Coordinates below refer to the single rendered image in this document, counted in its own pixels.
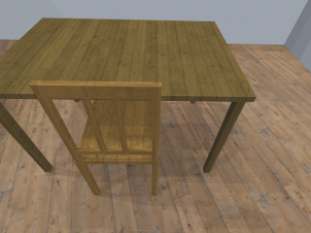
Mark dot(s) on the table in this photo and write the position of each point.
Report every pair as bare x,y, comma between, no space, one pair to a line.
190,58

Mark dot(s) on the chair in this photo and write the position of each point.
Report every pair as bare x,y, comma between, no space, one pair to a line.
124,130

